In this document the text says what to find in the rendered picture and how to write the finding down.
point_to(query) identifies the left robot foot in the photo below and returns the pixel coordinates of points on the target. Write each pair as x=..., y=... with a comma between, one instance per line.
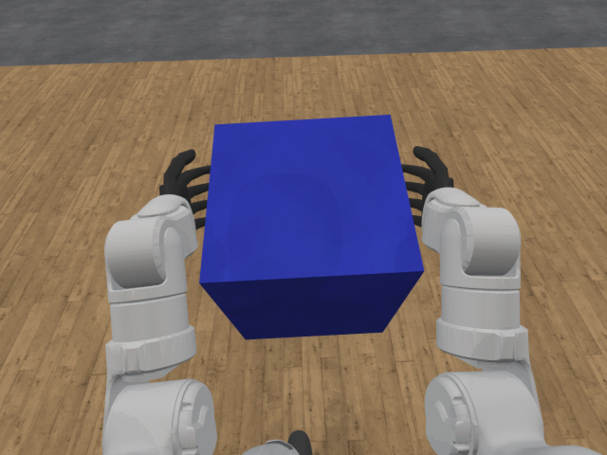
x=300, y=441

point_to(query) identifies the left robot forearm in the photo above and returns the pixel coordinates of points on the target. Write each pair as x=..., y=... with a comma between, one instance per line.
x=146, y=281

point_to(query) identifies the robot right upper arm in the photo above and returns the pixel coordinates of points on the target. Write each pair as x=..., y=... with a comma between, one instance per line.
x=486, y=413

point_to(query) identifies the left robot hand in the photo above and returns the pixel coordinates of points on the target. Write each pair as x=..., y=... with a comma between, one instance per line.
x=175, y=182

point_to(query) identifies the right robot hand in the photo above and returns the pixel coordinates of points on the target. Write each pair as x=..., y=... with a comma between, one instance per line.
x=436, y=177

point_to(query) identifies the carton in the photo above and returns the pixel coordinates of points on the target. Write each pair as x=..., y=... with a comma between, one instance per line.
x=309, y=229

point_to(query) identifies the right robot forearm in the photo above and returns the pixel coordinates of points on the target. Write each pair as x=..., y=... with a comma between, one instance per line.
x=480, y=270

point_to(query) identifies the robot left upper arm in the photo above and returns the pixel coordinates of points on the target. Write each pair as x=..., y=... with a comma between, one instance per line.
x=162, y=418

